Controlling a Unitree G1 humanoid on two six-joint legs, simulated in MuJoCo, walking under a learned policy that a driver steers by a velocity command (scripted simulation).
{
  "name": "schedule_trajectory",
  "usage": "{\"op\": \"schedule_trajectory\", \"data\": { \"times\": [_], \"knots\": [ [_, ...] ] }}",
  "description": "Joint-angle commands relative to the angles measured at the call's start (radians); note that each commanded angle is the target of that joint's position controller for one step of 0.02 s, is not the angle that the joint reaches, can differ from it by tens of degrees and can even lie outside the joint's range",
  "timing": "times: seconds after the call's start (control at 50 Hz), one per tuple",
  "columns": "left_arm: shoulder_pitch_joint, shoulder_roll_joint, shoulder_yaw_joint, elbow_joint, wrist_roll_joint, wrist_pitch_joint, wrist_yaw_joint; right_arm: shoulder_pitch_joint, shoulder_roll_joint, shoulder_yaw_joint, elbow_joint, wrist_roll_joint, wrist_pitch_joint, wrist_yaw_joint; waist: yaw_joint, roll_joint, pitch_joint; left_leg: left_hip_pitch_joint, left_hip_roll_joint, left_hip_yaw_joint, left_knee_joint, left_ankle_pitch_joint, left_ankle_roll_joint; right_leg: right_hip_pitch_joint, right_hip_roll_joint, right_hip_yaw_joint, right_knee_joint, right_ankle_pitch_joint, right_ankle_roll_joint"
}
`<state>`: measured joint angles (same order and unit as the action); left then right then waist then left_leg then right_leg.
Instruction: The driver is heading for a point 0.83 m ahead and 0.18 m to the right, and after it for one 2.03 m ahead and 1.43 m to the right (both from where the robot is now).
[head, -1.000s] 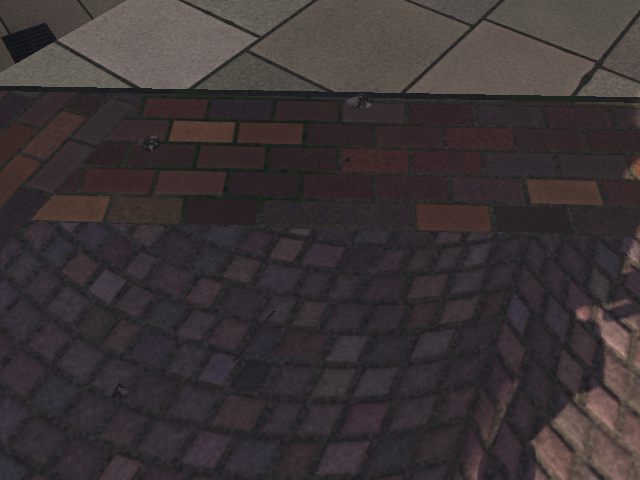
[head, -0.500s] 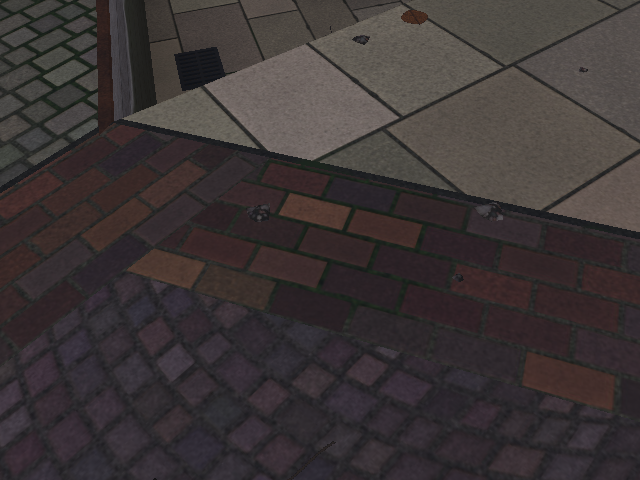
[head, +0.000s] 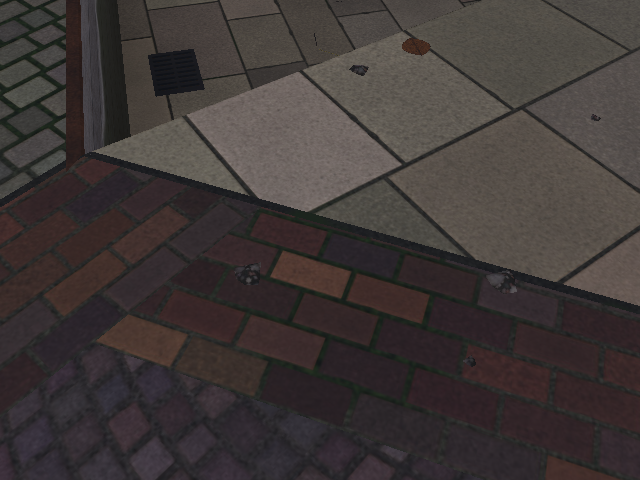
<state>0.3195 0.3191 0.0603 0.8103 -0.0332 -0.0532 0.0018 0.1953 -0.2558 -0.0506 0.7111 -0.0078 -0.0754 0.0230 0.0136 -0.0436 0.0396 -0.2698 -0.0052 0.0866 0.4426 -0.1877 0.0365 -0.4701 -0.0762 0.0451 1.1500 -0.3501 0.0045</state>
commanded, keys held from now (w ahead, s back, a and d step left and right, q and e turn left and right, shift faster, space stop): w+e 0.60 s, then w+q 0.40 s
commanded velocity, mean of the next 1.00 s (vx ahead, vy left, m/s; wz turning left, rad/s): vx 0.50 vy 0.00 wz -0.30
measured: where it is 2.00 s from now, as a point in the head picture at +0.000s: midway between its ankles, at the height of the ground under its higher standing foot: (402, 334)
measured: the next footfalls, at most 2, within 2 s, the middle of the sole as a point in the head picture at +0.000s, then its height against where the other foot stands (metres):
right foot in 0.36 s outside the picture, level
left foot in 0.88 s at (363, 390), level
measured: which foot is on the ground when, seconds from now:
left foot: down 0.00-0.36, up 0.38-0.86, down 0.88-1.00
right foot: up 0.00-0.34, down 0.36-0.88, up 0.90-1.00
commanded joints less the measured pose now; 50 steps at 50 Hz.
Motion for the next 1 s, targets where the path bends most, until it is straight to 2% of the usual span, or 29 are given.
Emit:
{"op": "schedule_trajectory", "data": {
  "times": [0.02,0.08,0.16,0.26,0.3,0.32,0.34,0.36,0.38,0.4,0.42,0.44,0.46,0.48,0.5,0.54,0.6,0.64,0.7,0.78,0.82,0.86,0.88,0.9,0.92,0.94,0.96,0.98,1.0],
  "knots": [
    [0.025,0.034,0.015,-0.068,0.002,0.016,0.002,-0.005,-0.1,-0.035,-0.022,-0.003,-0.038,-0.003,0.002,0.137,-0.036,0.126,0.279,-0.216,-0.296,0.156,0.173,-0.153,-0.07,0.059,0.002,0.09,0.012],
    [-0.044,0.025,0.013,-0.1,0.01,0.023,0.0,0.007,-0.125,-0.046,0.011,-0.007,-0.045,-0.015,-0.003,0.107,0.004,0.137,0.272,-0.108,-0.321,0.22,0.167,-0.21,-0.07,0.07,-0.122,0.214,0.023],
    [-0.173,0.001,-0.002,-0.144,0.012,0.014,-0.03,0.038,-0.17,-0.057,0.038,0.001,-0.033,-0.029,-0.048,0.085,0.038,0.164,0.26,0.013,-0.333,0.229,0.143,-0.179,-0.053,0.003,-0.356,0.38,0.005],
    [-0.291,0.021,-0.001,-0.215,0.012,0.02,-0.057,0.1,-0.214,-0.074,0.079,0.028,-0.002,-0.031,-0.078,0.079,0.071,0.321,0.306,0.072,-0.272,0.29,0.11,-0.204,-0.032,-0.057,-0.493,0.296,-0.05],
    [-0.269,0.047,0.013,-0.23,0.015,0.025,-0.062,0.094,-0.243,-0.082,0.081,0.036,0.012,-0.034,-0.047,0.104,0.029,0.362,0.306,0.103,-0.157,0.569,0.088,-0.121,0.022,-0.113,-0.507,0.198,-0.087],
    [-0.203,0.072,0.029,-0.221,0.015,0.029,-0.061,0.086,-0.256,-0.086,0.078,0.04,0.021,-0.036,-0.004,0.118,-0.024,0.364,0.296,0.121,-0.037,0.732,0.074,-0.02,0.065,-0.145,-0.508,0.153,-0.111],
    [-0.062,0.112,0.056,-0.187,0.012,0.032,-0.054,0.07,-0.253,-0.083,0.073,0.045,0.029,-0.039,0.08,0.105,-0.099,0.312,0.263,0.153,0.16,0.802,0.047,0.173,0.12,-0.169,-0.561,0.183,-0.143],
    [0.112,0.184,0.093,-0.14,0.008,0.041,-0.037,0.087,-0.221,-0.068,0.063,0.031,0.026,-0.043,0.154,0.045,-0.191,0.113,0.222,0.158,0.436,0.624,0.002,0.473,0.108,-0.08,-0.583,0.216,-0.186],
    [0.097,0.317,0.115,-0.142,-0.005,0.038,-0.024,0.181,-0.068,-0.019,0.004,-0.017,0.006,-0.032,0.037,-0.256,-0.25,-0.361,0.033,0.116,0.82,-0.289,-0.075,0.805,-0.165,0.471,-0.662,0.085,-0.366],
    [0.117,0.251,0.09,-0.189,0.006,0.017,-0.032,0.106,-0.118,-0.017,-0.007,0.013,-0.033,-0.021,0.093,-0.145,-0.421,-0.479,-0.027,-0.151,0.958,-0.424,-0.069,0.876,-0.266,0.817,-0.849,-0.102,-0.441],
    [0.087,0.183,0.07,-0.177,0.017,-0.001,-0.038,-0.01,-0.187,-0.036,-0.038,0.055,-0.053,-0.014,0.116,-0.066,-0.281,-0.568,0.024,-0.179,0.955,-0.326,-0.041,0.797,-0.246,0.69,-0.886,-0.05,-0.376],
    [0.039,0.159,0.062,-0.177,0.017,-0.01,-0.037,-0.03,-0.172,-0.028,-0.045,0.05,-0.065,-0.017,0.078,-0.017,-0.19,-0.552,0.067,-0.175,0.876,-0.238,-0.021,0.663,-0.206,0.568,-0.877,0.032,-0.342],
    [-0.033,0.123,0.05,-0.188,0.017,-0.012,-0.034,-0.024,-0.171,-0.031,-0.03,0.023,-0.067,-0.025,0.032,0.027,-0.129,-0.487,0.102,-0.177,0.785,-0.182,-0.024,0.524,-0.165,0.462,-0.874,0.152,-0.312],
    [-0.079,0.097,0.04,-0.205,0.029,-0.013,-0.028,-0.002,-0.181,-0.038,-0.021,0.008,-0.059,-0.026,-0.005,0.006,-0.111,-0.407,0.125,-0.187,0.726,-0.14,-0.028,0.426,-0.134,0.393,-0.889,0.251,-0.301],
    [-0.097,0.093,0.038,-0.216,0.035,-0.013,-0.025,0.009,-0.18,-0.04,-0.019,0.003,-0.047,-0.024,-0.023,-0.003,-0.102,-0.361,0.126,-0.184,0.693,-0.119,-0.038,0.37,-0.116,0.367,-0.91,0.301,-0.301],
    [-0.089,0.108,0.042,-0.21,0.029,-0.018,-0.015,0.011,-0.151,-0.035,-0.017,-0.007,-0.028,-0.024,-0.033,0.011,-0.087,-0.335,0.115,-0.161,0.613,-0.081,-0.069,0.299,-0.096,0.303,-0.927,0.406,-0.309],
    [-0.044,0.137,0.051,-0.187,0.021,-0.016,0.004,-0.093,-0.114,-0.019,-0.046,-0.01,-0.018,-0.025,-0.002,0.007,-0.043,-0.342,0.086,-0.148,0.401,0.09,-0.105,0.246,-0.049,0.231,-0.935,0.402,-0.278],
    [-0.031,0.118,0.042,-0.171,0.021,-0.015,0.01,-0.134,-0.091,-0.007,-0.042,-0.002,-0.022,-0.014,0.024,-0.025,-0.04,-0.29,0.071,-0.131,0.241,0.244,-0.108,0.24,-0.022,0.165,-0.939,0.344,-0.24],
    [0.026,0.124,0.039,-0.131,0.021,-0.02,0.006,-0.21,-0.092,0.0,-0.054,0.015,-0.031,0.003,0.072,-0.038,-0.013,-0.257,0.065,-0.118,0.144,0.359,-0.088,0.27,-0.056,0.164,-0.946,0.273,-0.225],
    [0.073,0.136,0.042,-0.086,0.025,-0.014,0.003,-0.267,-0.121,-0.004,-0.086,0.022,-0.037,0.02,0.089,-0.034,0.024,-0.379,0.065,-0.12,0.087,0.223,-0.018,0.473,-0.145,0.185,-0.894,0.366,-0.217],
    [0.066,0.145,0.046,-0.073,0.024,-0.005,0.008,-0.237,-0.129,-0.007,-0.086,0.025,-0.038,0.03,0.067,-0.044,0.018,-0.362,0.051,-0.106,0.073,0.133,0.019,0.537,-0.163,0.164,-0.851,0.503,-0.195],
    [0.023,0.153,0.046,-0.078,0.028,0.004,0.013,-0.087,-0.166,-0.029,-0.047,0.023,-0.036,0.028,-0.02,-0.044,-0.083,-0.138,-0.018,-0.047,0.046,0.111,0.066,0.537,-0.118,0.086,-0.679,0.856,-0.158],
    [0.015,0.136,0.036,-0.09,0.035,0.008,0.02,0.052,-0.206,-0.049,-0.012,0.018,-0.034,0.023,-0.085,-0.013,-0.185,0.083,-0.006,-0.083,0.057,0.161,0.102,0.457,-0.071,0.034,-0.492,0.896,-0.126],
    [0.073,0.084,0.016,-0.127,0.052,-0.001,0.022,0.176,-0.292,-0.069,-0.006,0.01,-0.031,0.019,-0.089,0.149,-0.321,0.425,0.2,-0.435,0.055,0.15,0.223,0.161,0.03,-0.02,-0.153,0.566,-0.059],
    [0.129,0.032,-0.002,-0.126,0.053,-0.022,0.012,0.217,-0.286,-0.069,0.018,0.028,-0.027,0.028,-0.064,0.328,-0.367,0.623,0.329,-0.838,-0.089,-0.053,0.333,-0.15,0.169,0.016,0.081,-0.187,-0.007],
    [0.043,0.105,0.007,-0.138,0.026,-0.042,0.0,0.202,-0.209,-0.048,0.011,0.043,-0.023,0.025,-0.102,0.222,-0.287,0.597,0.317,-0.831,-0.14,-0.218,0.293,-0.267,0.11,0.1,0.148,-0.175,-0.019],
    [-0.052,0.123,0.011,-0.163,0.008,-0.058,-0.008,0.143,-0.189,-0.043,-0.005,0.034,-0.016,0.019,-0.102,0.15,-0.161,0.47,0.286,-0.707,-0.161,-0.181,0.26,-0.304,0.07,0.081,0.123,-0.086,-0.026],
    [-0.104,0.115,0.009,-0.175,0.022,-0.07,-0.007,0.103,-0.183,-0.04,-0.017,0.023,-0.01,0.014,-0.085,0.074,-0.096,0.354,0.249,-0.622,-0.176,-0.086,0.244,-0.289,0.039,0.062,0.062,-0.025,-0.027],
    [-0.115,0.112,0.014,-0.179,0.042,-0.073,-0.004,0.078,-0.166,-0.033,-0.026,0.016,-0.007,0.011,-0.058,0.052,-0.062,0.271,0.215,-0.563,-0.194,0.019,0.234,-0.248,0.014,0.059,-0.012,0.023,-0.02]
  ]
}}
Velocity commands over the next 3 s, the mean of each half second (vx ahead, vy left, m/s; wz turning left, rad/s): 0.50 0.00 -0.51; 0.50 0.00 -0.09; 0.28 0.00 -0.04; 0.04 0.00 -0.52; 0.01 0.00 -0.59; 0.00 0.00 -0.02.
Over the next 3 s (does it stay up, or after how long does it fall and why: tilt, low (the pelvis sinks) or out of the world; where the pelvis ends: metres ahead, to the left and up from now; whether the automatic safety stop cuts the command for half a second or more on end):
stays up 0.82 -0.19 -0.01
